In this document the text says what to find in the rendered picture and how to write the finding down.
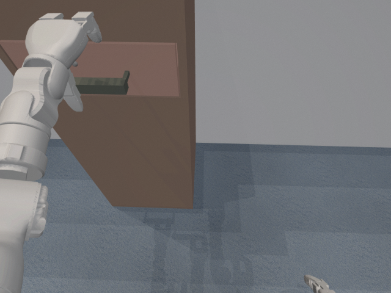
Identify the handle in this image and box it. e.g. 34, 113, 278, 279
74, 71, 130, 95

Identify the robot left hand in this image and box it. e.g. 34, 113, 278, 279
25, 12, 102, 112

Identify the robot left forearm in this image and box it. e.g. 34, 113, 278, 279
0, 54, 70, 181

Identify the robot right hand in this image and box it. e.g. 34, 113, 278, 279
304, 275, 335, 293

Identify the drawer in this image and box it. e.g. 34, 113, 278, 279
0, 40, 180, 96

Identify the left robot upper arm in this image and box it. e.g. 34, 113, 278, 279
0, 178, 49, 293

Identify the cabinet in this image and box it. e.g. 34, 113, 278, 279
0, 0, 196, 209

